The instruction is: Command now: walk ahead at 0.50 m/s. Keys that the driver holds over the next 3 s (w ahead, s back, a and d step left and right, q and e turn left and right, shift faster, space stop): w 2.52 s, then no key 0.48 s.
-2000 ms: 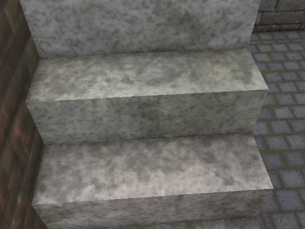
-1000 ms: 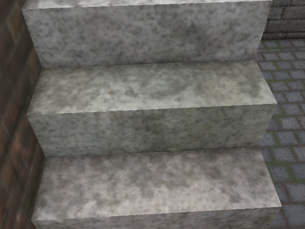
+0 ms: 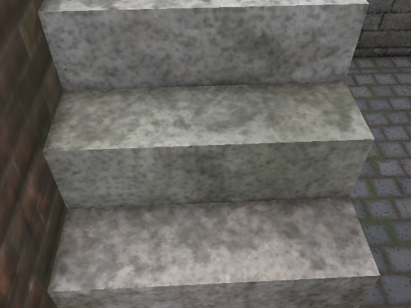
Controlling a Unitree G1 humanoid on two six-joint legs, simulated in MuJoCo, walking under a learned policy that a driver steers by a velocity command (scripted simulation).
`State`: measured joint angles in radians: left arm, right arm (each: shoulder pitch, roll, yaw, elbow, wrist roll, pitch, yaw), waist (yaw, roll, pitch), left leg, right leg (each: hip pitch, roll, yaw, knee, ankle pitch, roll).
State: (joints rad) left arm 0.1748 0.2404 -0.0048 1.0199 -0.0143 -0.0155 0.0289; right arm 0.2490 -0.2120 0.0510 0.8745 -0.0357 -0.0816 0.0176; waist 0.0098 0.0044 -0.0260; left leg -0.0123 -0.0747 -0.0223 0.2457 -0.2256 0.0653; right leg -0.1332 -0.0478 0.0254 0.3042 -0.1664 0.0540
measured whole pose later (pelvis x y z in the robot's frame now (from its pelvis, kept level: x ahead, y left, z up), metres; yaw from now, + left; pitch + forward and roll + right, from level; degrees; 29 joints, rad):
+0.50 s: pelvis +0.00 +0.00 +0.00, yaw +0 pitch +0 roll +0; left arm 0.18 0.24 -0.01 1.02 -0.01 -0.01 0.03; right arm 0.26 -0.21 0.05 0.88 -0.04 -0.08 0.02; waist 0.01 0.00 -0.03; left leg -0.01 -0.08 -0.03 0.24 -0.23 0.06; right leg -0.13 -0.05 0.03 0.31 -0.17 0.06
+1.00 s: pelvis +0.00 +0.00 +0.00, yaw +0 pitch +0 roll +0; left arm 0.19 0.24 0.00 1.02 -0.01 -0.01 0.03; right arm 0.26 -0.21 0.05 0.88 -0.03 -0.08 0.02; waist 0.01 0.01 -0.03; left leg -0.01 -0.07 -0.03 0.25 -0.23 0.06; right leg -0.13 -0.04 0.03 0.30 -0.17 0.05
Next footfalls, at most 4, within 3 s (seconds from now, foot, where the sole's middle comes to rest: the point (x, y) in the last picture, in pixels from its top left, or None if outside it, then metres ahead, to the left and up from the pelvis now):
none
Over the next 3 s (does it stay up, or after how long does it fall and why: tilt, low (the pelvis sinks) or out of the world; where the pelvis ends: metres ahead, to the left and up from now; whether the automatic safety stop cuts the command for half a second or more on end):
stays up -0.01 0.00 0.00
